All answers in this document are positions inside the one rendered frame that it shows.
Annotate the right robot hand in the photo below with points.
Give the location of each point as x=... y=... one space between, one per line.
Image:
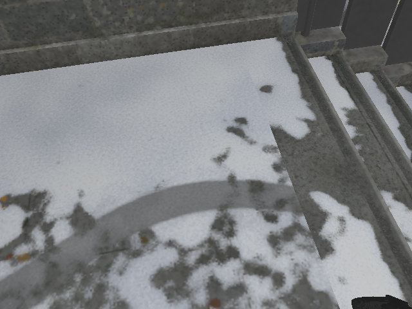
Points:
x=387 y=302

